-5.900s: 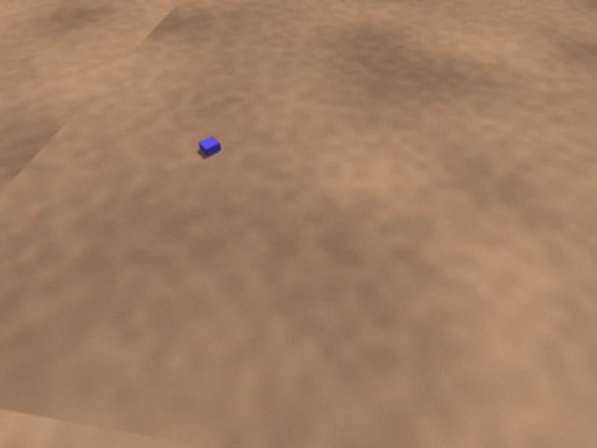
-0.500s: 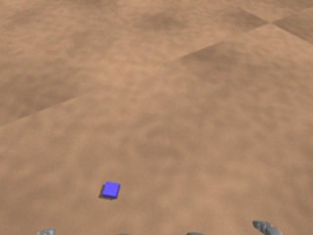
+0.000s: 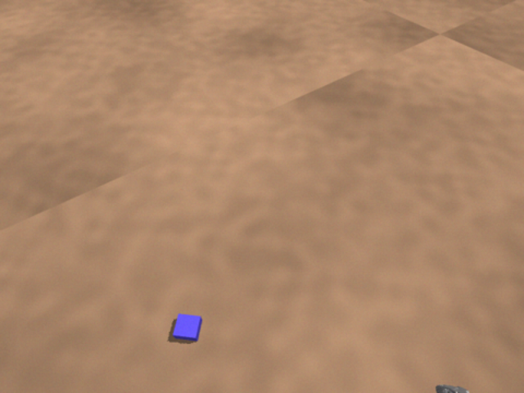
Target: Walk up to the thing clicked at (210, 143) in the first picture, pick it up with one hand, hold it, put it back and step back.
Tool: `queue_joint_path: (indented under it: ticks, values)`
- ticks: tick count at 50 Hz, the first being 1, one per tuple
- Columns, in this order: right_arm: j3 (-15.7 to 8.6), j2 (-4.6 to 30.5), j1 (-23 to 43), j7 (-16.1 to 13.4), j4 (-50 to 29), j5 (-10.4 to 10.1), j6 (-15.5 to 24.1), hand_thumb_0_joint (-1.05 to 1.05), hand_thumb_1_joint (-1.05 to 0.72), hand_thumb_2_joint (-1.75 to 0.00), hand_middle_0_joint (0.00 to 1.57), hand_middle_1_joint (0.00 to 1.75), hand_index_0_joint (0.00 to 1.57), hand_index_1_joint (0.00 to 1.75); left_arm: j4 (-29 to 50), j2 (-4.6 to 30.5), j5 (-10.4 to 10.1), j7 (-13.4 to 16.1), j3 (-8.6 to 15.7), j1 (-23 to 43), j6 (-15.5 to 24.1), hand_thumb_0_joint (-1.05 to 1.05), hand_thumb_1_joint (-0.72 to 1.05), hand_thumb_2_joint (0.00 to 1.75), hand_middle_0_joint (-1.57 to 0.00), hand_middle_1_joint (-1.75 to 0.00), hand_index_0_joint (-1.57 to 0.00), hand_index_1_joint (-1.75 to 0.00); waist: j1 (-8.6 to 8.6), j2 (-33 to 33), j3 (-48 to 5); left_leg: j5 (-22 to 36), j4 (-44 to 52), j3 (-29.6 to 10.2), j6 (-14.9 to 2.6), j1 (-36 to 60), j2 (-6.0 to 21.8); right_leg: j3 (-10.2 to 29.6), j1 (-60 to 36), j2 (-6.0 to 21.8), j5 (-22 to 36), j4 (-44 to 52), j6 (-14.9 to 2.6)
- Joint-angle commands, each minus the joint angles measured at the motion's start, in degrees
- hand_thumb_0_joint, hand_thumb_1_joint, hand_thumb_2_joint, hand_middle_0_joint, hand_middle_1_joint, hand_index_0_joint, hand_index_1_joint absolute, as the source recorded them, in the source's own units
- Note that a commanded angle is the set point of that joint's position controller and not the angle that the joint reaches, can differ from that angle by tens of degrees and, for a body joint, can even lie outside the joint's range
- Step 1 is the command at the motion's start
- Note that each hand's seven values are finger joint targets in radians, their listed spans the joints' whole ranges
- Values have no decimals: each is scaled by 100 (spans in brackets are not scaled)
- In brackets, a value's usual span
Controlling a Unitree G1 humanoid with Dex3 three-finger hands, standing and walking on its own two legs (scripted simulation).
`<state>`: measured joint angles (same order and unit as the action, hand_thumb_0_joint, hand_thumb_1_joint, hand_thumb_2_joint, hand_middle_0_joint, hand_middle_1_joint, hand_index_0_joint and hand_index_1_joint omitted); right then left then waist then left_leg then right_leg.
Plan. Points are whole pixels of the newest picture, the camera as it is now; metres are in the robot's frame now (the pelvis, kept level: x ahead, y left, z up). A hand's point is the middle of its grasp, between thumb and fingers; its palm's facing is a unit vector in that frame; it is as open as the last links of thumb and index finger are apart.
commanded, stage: walk up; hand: left
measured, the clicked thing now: (187, 327) +0.42 +0.29 -0.75
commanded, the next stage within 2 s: stand in 0.36 s
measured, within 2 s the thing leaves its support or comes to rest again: neither
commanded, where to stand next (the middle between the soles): +0.05 +0.02 m, yaw -1 degrees
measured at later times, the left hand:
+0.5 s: hand out of the picture +0.10 +0.25 -0.15, palm faces -0.03 -0.93 -0.35, open 7.4 cm
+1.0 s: hand out of the picture +0.08 +0.24 -0.15, palm faces -0.01 -0.94 -0.35, open 7.4 cm
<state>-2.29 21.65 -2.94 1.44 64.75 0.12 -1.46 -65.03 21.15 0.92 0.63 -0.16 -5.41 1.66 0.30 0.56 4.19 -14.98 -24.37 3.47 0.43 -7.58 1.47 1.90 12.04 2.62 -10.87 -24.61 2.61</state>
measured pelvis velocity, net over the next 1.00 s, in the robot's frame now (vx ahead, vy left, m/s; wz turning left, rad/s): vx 0.00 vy -0.02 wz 0.01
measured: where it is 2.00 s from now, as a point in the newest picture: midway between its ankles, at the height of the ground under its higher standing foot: outside the picture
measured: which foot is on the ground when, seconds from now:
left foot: down 0.00-1.00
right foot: down 0.00-1.00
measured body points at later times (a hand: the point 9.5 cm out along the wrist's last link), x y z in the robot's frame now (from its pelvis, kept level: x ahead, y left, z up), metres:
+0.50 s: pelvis +0.01 +0.00 +0.00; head +0.02 +0.00 +0.45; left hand +0.10 +0.30 -0.12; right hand +0.09 -0.31 -0.13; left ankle -0.02 +0.12 -0.74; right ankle +0.03 -0.15 -0.74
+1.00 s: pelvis +0.00 -0.02 +0.01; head +0.01 -0.02 +0.46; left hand +0.08 +0.29 -0.13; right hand +0.09 -0.32 -0.13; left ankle -0.02 +0.12 -0.74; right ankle +0.03 -0.15 -0.74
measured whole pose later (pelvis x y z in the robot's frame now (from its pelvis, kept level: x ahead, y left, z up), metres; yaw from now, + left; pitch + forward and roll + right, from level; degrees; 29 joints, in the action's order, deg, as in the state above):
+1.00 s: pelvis +0.00 -0.02 +0.01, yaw +1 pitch -2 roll +0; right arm -1.5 20.0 -4.4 0.6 65.8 0.3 -0.1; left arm -65.2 20.1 0.8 -0.1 0.4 -5.8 0.5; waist 0.0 0.0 2.9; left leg -11.9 -18.0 2.5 2.0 -3.9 2.7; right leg 0.6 8.4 1.4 -8.6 -19.1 1.3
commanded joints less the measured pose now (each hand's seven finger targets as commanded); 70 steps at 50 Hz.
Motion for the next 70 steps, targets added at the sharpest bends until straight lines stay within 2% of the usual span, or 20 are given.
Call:
queue_joint_path:
  ticks: [1,4,8,17,18,22,27,29,38,43,49,54,59,61,65,68,70]
  values:
    - [-186,1159,244,-64,-396,13,155,0,-90,-90,20,30,20,30,408,1317,-46,75,256,353,127,0,90,90,-20,-30,-20,-30,-43,-178,-805,913,476,-462,-206,186,501,338,-374,488,1197,345,-363]
    - [-210,1189,213,-75,-409,35,149,0,-90,-90,20,30,20,30,425,1313,-37,82,268,340,102,0,90,90,-20,-30,-20,-30,-56,-200,-769,962,487,-409,-217,202,509,304,-350,476,1272,339,-359]
    - [-226,1187,169,-87,-376,32,155,0,-90,-90,20,30,20,30,402,1221,-32,74,264,351,69,0,90,90,-20,-30,-20,-30,-37,-63,-664,800,656,-462,-250,101,580,193,-417,384,1066,266,-341]
    - [-239,1179,133,-95,-451,47,154,0,-90,-90,20,30,20,30,442,1233,-22,72,271,352,53,0,90,90,-20,-30,-20,-30,-49,-45,-494,632,697,-398,-229,56,551,260,-336,370,1039,328,-334]
    - [-156,969,183,-112,-423,11,195,0,-90,-90,20,30,20,30,407,1170,-73,41,249,421,21,0,90,90,-20,-30,-20,-30,-92,-258,-522,819,928,-630,-140,58,633,299,-350,392,973,465,-312]
    - [-157,1083,169,-140,-361,30,267,0,-90,-90,20,30,20,30,401,1129,-80,5,256,380,-1,0,90,90,-20,-30,-20,-30,-77,-29,-578,1224,938,-552,-86,231,625,338,-501,424,1169,546,-310]
    - [-160,1051,146,-145,-312,31,280,0,-90,-90,20,30,20,30,396,1156,-55,7,265,380,19,0,90,90,-20,-30,-20,-30,-104,-64,-668,1330,937,-528,-56,356,640,313,-578,457,1315,632,-309]
    - [-151,1051,130,-144,-294,29,275,0,-90,-90,20,30,20,30,400,1151,-59,-3,259,363,19,0,90,90,-20,-30,-20,-30,-112,-13,-649,1065,954,-500,-64,306,620,342,-595,474,1183,718,-304]
    - [-143,1011,162,-144,-268,28,273,0,-90,-90,20,30,20,30,385,1167,-45,3,268,287,31,0,90,90,-20,-30,-20,-30,-104,-72,-700,1207,925,-501,-52,464,667,308,-547,479,1355,720,-317]
    - [-110,1025,107,-149,-265,40,265,0,-90,-90,20,30,20,30,358,1160,-52,-11,278,299,8,0,90,90,-20,-30,-20,-30,-99,-47,-578,827,1007,-486,-49,290,627,334,-536,467,999,813,-303]
    - [-103,1035,100,-150,-259,30,277,0,-90,-90,20,30,20,30,358,1153,-45,-15,261,247,18,0,90,90,-20,-30,-20,-30,-81,-25,-615,1086,937,-533,-40,387,661,324,-515,476,1188,810,-313]
    - [-87,1049,47,-153,-241,50,273,0,-90,-90,20,30,20,30,363,1158,-54,-18,258,281,-3,0,90,90,-20,-30,-20,-30,-77,-15,-553,809,995,-509,-42,242,644,328,-523,470,884,856,-323]
    - [-91,1032,26,-144,-248,38,272,0,-90,-90,20,30,20,30,350,1198,-38,-9,259,256,16,0,90,90,-20,-30,-20,-30,-64,-148,-600,958,976,-556,-57,303,673,295,-554,472,1025,793,-335]
    - [-86,1038,-6,-147,-246,49,270,0,-90,-90,20,30,20,30,339,1190,-48,-12,258,280,12,0,90,90,-20,-30,-20,-30,-76,-141,-517,817,980,-522,-60,262,651,330,-489,474,881,844,-329]
    - [-73,1031,-25,-145,-248,42,282,0,-90,-90,20,30,20,30,355,1196,-58,-24,249,234,15,0,90,90,-20,-30,-20,-30,-58,-61,-528,939,986,-538,-49,295,662,320,-489,465,963,841,-335]
    - [-70,1050,-60,-160,-243,53,280,0,-90,-90,20,30,20,30,361,1188,-49,-24,257,254,-3,0,90,90,-20,-30,-20,-30,-54,-9,-488,667,1042,-529,-59,204,653,330,-459,468,706,869,-333]
    - [-69,1039,-57,-154,-257,53,280,0,-90,-90,20,30,20,30,357,1183,-41,-26,245,244,1,0,90,90,-20,-30,-20,-30,-52,-98,-520,821,1025,-556,-63,256,685,309,-450,465,789,827,-341]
